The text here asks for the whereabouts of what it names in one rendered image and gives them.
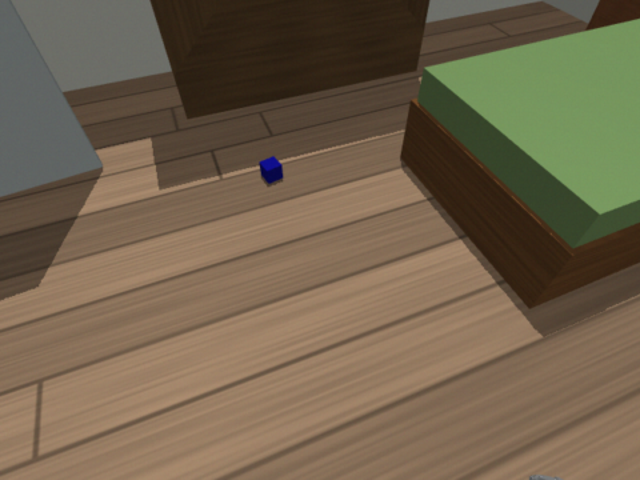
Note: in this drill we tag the bed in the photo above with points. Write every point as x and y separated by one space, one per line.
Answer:
534 152

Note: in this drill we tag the cube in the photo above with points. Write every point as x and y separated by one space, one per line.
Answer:
271 169

